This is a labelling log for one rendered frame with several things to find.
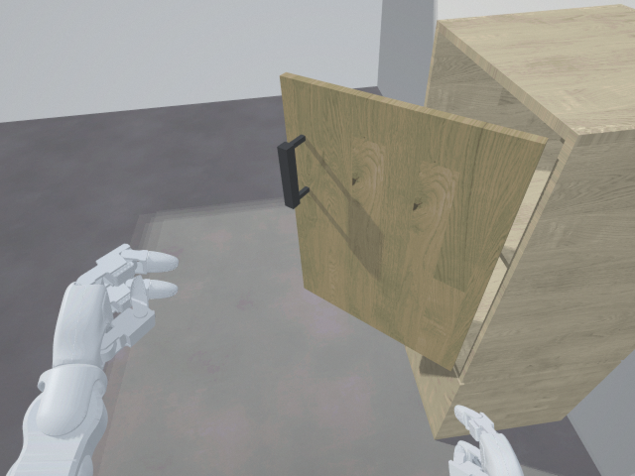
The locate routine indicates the handle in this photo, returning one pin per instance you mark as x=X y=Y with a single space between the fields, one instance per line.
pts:
x=288 y=168

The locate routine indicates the left robot forearm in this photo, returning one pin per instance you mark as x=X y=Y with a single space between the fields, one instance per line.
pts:
x=64 y=423

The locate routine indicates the left robot hand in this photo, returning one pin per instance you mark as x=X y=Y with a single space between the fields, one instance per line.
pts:
x=89 y=303

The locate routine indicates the cupboard door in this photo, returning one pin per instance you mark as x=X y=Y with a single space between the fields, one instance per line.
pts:
x=408 y=211

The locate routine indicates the right robot hand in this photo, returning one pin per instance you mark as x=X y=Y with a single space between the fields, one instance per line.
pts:
x=495 y=457

